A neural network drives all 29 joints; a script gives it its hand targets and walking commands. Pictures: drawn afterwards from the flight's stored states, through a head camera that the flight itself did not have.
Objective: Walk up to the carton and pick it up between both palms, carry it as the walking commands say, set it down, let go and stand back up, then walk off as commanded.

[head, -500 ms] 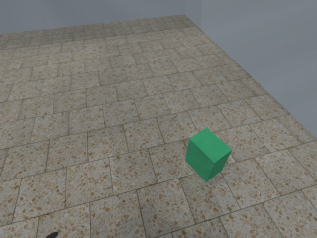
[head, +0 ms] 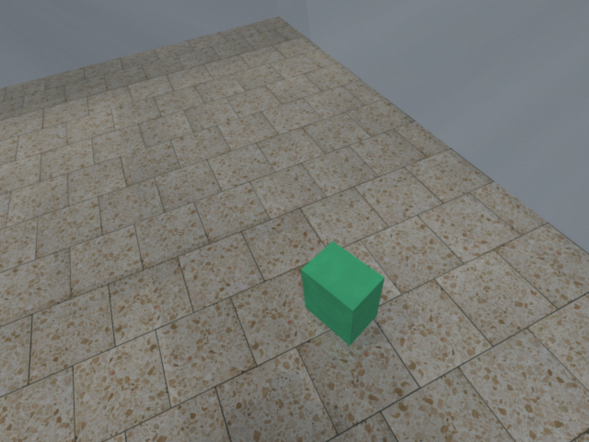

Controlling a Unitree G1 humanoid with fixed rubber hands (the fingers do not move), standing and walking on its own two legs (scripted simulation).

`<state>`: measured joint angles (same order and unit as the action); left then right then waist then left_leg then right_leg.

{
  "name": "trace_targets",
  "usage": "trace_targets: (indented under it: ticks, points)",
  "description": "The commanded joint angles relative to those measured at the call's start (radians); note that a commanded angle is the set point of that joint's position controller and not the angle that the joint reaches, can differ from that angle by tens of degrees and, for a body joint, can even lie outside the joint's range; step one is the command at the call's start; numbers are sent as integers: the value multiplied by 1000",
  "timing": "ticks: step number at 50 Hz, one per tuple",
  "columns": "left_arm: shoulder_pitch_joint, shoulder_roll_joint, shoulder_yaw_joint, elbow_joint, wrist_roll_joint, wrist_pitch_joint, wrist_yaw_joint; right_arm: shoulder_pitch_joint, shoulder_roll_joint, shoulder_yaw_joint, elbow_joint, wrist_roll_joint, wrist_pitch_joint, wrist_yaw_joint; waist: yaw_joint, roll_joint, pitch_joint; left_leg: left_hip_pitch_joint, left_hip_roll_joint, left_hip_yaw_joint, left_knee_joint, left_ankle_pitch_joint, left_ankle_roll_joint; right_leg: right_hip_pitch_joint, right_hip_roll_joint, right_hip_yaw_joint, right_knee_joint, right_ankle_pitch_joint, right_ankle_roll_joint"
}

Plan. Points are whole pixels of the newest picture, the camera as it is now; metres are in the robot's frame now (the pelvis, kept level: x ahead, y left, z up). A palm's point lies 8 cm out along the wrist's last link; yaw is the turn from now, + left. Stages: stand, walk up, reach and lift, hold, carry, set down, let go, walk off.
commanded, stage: walk up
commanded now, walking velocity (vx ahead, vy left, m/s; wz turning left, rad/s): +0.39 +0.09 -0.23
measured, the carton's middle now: (341, 293) +0.69 -0.05 -0.64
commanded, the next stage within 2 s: none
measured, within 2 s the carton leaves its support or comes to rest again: neither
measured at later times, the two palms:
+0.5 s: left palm (124, 395) +0.22 +0.33 -0.14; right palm (459, 383) +0.25 -0.20 -0.11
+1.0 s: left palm (192, 330) +0.33 +0.23 -0.12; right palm (522, 411) +0.22 -0.30 -0.14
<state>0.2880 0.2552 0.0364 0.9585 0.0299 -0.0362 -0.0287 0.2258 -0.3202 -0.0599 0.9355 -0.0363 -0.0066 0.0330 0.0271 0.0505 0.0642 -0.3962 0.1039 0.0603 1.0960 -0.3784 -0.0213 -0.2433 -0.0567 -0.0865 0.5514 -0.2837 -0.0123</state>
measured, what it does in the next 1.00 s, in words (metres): walks ahead: left foot, then right foot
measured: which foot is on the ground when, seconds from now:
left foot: up 0.00-0.34, down 0.36-0.96, up 0.98-1.00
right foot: down 0.00-0.36, up 0.38-0.94, down 0.96-1.00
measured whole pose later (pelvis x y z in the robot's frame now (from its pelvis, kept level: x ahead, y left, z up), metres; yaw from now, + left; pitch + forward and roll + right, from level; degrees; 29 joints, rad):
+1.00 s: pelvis +0.21 -0.02 +0.00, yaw -7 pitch -1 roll +0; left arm 0.14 0.23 0.04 0.97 0.02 0.03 0.00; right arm 0.21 -0.30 -0.07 0.96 -0.03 0.05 -0.02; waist -0.02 0.04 0.06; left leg -0.31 0.11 0.08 0.65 -0.42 -0.02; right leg -0.26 -0.04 -0.02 0.53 -0.27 0.02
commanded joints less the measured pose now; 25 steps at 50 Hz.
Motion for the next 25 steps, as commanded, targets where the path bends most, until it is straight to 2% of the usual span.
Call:
trace_targets:
  ticks: [1,3,7,9,12,15,16,17,18,19,20,21,23,24,25]
  points:
    - [33,181,42,-39,-3,-35,16,10,-51,-12,-49,5,0,11,-7,-197,-27,-140,23,-35,-24,110,-15,143,-237,277,-307,387,-113]
    - [78,170,39,-31,-3,-38,21,-36,-34,-9,-60,7,14,14,10,-194,-23,-162,8,-14,-86,148,-24,180,-241,241,-306,484,-120]
    - [133,155,40,-19,-1,-28,34,-143,5,1,-95,8,30,18,45,-195,4,-192,-9,7,-235,217,-40,230,-241,191,-299,560,-116]
    - [141,152,40,-16,0,-22,38,-182,19,6,-106,9,32,19,53,-207,17,-161,-22,23,-320,252,-40,213,-234,166,-291,555,-107]
    - [150,157,42,-13,1,-15,42,-225,30,9,-116,14,27,23,63,-236,36,-92,-41,55,-426,275,-34,176,-230,158,-303,472,-100]
    - [133,176,49,-9,4,-7,46,-185,20,6,-97,14,16,18,44,-254,34,21,-53,57,-537,203,-24,152,-234,177,-290,376,-75]
    - [125,182,52,-5,3,-6,48,-153,11,3,-82,14,10,12,31,-252,23,66,-62,63,-573,173,-17,154,-237,183,-258,386,-69]
    - [115,182,53,-1,-2,-6,47,-88,-3,-2,-56,14,1,2,-1,-215,-11,158,-76,84,-648,187,-3,151,-218,162,-159,411,-57]
    - [134,137,44,12,-7,-8,42,34,-42,-11,-5,7,-23,-13,-51,-135,-86,338,-68,88,-698,220,20,111,-133,93,40,383,-34]
    - [178,70,34,31,-12,-6,45,174,-154,-35,20,-18,-55,-24,-108,84,-178,541,215,-242,-723,346,61,-105,-5,20,352,3,8]
    - [199,50,38,8,-11,-1,47,251,-245,-47,31,2,-53,-31,-126,197,-258,612,440,-602,-856,441,158,-288,60,89,525,-375,16]
    - [177,85,47,25,-6,10,47,187,-193,-37,32,18,-50,-31,-83,88,-212,481,414,-555,-853,416,182,-254,-2,166,612,-311,5]
    - [103,55,36,18,2,9,34,31,-58,-5,13,21,-54,-28,-26,76,-58,296,254,-311,-857,419,151,-238,-49,160,581,-143,-6]
    - [86,58,36,17,2,15,28,4,-26,4,5,24,-59,-32,-12,97,-48,258,200,-233,-859,475,134,-209,-49,136,552,-83,-4]
    - [92,58,37,19,2,27,23,5,-15,11,5,19,-63,-35,0,106,-59,232,177,-170,-850,595,127,-171,-35,112,543,-47,4]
